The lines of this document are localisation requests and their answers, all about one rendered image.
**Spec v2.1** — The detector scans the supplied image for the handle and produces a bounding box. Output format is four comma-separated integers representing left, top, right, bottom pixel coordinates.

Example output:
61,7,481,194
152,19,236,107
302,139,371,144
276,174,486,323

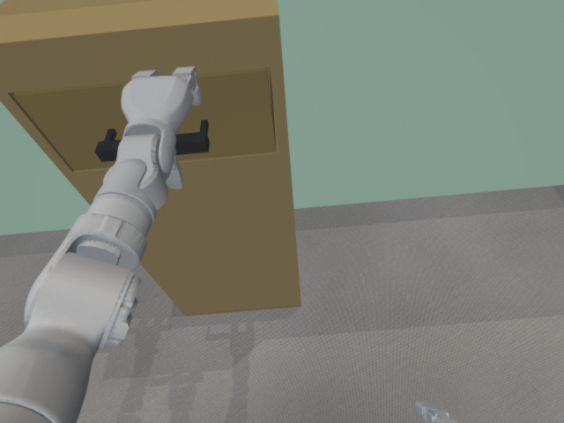
95,120,210,162

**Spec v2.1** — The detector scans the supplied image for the left robot upper arm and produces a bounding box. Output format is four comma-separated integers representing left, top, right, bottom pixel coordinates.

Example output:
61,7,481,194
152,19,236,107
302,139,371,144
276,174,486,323
0,251,141,423

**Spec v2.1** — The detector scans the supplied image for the drawer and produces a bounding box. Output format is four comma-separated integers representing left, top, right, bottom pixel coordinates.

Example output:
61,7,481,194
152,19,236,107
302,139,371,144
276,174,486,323
13,67,276,171

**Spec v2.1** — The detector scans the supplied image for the robot left hand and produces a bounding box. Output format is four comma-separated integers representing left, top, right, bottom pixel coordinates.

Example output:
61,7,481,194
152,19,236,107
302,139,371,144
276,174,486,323
121,66,202,189

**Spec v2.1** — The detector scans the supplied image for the cabinet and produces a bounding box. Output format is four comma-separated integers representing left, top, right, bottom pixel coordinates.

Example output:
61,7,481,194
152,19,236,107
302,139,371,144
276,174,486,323
0,0,301,316

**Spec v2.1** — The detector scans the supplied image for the robot left forearm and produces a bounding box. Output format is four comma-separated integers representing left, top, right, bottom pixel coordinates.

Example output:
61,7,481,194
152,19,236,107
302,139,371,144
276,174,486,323
24,118,176,329

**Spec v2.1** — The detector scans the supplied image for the robot right hand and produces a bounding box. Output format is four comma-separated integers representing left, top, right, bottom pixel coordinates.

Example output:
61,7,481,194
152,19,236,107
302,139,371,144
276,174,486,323
415,401,458,423

